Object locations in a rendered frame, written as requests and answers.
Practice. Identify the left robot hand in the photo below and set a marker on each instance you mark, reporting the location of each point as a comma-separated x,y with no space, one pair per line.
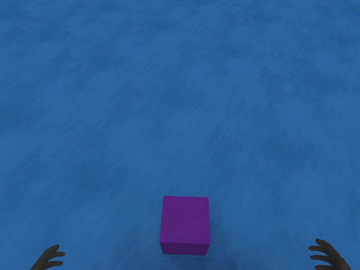
42,263

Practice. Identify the right robot hand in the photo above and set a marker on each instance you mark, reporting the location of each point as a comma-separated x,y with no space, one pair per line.
333,257

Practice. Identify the carton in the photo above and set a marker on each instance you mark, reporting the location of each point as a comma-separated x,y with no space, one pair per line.
185,225

